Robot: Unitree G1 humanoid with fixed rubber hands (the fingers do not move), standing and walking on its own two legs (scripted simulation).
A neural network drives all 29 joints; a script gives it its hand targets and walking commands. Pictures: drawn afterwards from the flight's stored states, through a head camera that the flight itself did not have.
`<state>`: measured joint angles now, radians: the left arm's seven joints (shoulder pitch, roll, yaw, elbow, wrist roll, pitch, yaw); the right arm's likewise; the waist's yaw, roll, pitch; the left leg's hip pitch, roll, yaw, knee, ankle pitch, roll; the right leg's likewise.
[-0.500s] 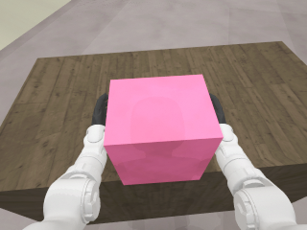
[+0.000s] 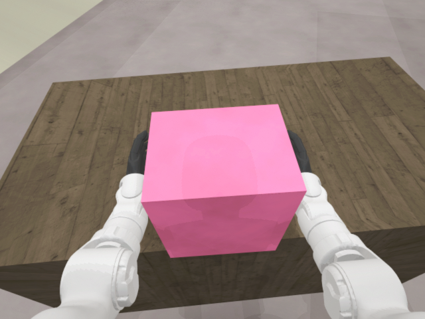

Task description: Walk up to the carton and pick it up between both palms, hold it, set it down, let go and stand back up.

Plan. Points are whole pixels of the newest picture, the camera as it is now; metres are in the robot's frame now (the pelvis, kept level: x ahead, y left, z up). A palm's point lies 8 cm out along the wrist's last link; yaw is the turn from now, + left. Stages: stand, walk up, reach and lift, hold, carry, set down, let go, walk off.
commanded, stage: reach and lift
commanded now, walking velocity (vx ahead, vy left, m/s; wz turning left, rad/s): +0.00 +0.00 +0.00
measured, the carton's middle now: (219, 187) +0.37 +0.01 +0.03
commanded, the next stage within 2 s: none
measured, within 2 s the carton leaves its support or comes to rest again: leaves its support in 0.24 s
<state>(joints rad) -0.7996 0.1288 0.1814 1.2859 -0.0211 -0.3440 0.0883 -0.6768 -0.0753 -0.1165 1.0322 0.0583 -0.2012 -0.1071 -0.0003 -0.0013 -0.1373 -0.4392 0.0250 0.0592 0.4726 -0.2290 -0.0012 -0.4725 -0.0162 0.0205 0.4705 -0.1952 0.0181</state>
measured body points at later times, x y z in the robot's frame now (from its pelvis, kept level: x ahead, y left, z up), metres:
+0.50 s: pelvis -0.01 +0.00 +0.00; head +0.01 -0.01 +0.45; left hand +0.41 +0.18 +0.09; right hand +0.40 -0.15 +0.07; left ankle -0.01 +0.12 -0.74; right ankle +0.01 -0.13 -0.74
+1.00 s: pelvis -0.01 +0.00 +0.00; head -0.01 +0.00 +0.45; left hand +0.41 +0.18 +0.13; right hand +0.40 -0.15 +0.10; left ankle -0.01 +0.12 -0.74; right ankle +0.01 -0.13 -0.74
